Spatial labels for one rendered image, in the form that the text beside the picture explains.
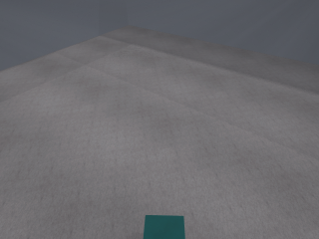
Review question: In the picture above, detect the carton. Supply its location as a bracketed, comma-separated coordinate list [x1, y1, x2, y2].
[143, 215, 185, 239]

